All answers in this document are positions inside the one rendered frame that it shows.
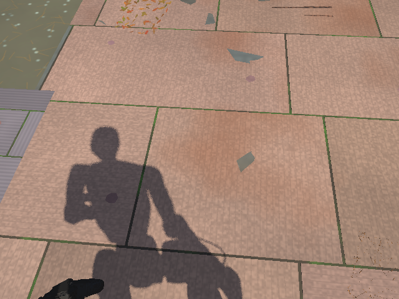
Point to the left robot hand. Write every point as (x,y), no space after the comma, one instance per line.
(75,289)

